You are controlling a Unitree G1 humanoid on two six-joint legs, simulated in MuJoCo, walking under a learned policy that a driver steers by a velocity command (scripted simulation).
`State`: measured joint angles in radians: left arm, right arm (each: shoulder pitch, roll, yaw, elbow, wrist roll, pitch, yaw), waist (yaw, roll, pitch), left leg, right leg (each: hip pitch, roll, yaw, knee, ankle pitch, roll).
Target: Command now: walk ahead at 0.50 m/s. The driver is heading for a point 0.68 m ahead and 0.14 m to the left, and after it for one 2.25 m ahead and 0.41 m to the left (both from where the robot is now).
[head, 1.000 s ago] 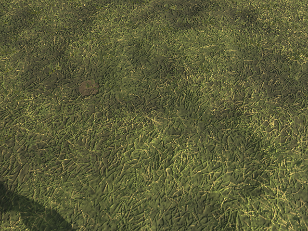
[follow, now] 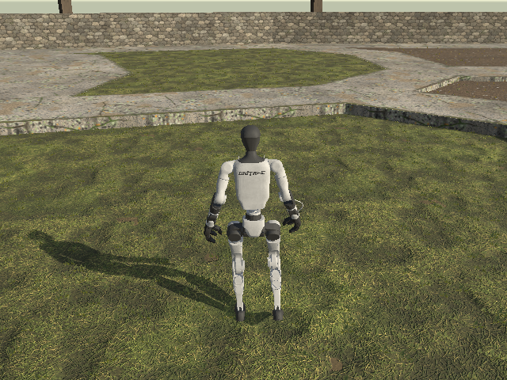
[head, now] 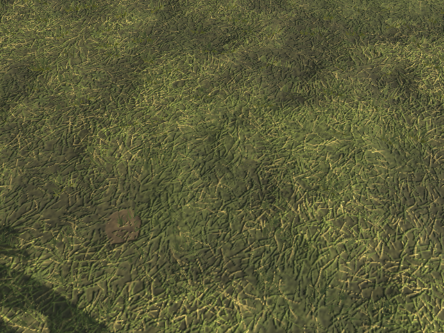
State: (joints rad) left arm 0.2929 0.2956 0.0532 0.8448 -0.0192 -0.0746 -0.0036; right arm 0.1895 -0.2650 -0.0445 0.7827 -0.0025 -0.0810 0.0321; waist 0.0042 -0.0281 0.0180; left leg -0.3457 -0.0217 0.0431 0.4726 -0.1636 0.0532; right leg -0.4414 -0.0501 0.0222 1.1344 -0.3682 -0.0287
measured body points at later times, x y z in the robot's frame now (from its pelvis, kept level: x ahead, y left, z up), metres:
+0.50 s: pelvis +0.26 -0.06 -0.01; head +0.30 -0.07 +0.44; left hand +0.43 +0.21 -0.10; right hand +0.29 -0.34 -0.15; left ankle +0.12 +0.08 -0.66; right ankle +0.34 -0.16 -0.74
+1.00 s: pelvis +0.51 +0.03 -0.02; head +0.55 +0.06 +0.43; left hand +0.47 +0.32 -0.15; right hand +0.77 -0.16 -0.11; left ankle +0.57 +0.13 -0.74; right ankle +0.38 -0.16 -0.66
